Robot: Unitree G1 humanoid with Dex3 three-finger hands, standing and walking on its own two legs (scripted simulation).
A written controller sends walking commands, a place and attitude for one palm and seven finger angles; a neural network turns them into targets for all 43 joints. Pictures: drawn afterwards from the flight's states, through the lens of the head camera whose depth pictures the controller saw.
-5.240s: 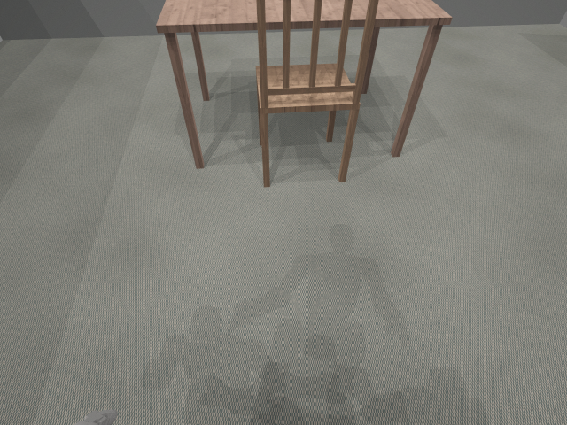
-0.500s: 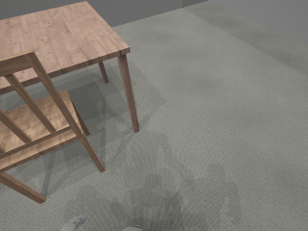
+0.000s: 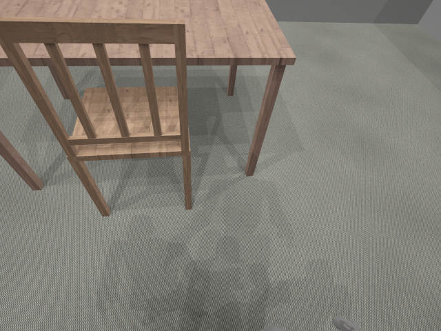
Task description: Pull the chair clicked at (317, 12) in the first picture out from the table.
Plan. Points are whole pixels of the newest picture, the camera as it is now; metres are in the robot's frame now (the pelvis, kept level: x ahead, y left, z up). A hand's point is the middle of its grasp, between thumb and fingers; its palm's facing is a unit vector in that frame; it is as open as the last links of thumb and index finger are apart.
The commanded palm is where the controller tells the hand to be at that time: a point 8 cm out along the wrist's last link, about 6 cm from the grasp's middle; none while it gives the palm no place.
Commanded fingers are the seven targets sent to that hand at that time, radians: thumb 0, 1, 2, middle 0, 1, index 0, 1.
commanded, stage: turn to face it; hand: left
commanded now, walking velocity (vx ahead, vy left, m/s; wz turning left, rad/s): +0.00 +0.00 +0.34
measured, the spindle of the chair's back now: (114, 96) +0.69 +0.37 -0.05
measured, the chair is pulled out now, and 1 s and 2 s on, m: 0.00 0.00 0.00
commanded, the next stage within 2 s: take the last steps up to it in 0.32 s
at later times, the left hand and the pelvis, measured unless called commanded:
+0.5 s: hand out of the picture +0.04 +0.17 -0.14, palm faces +0.17 -0.95 -0.26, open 7.4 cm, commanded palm none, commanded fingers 0.00 0.90 0.90 -0.20 -0.30 -0.20 -0.30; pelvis -0.01 -0.03 +0.01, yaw +10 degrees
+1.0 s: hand out of the picture -0.02 +0.24 -0.16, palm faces +0.26 -0.95 -0.17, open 7.4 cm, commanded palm none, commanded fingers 0.00 0.90 0.90 -0.20 -0.30 -0.20 -0.30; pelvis +0.04 +0.06 +0.02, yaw +13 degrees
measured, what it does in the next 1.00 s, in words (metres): steps on the spot: right foot, then left foot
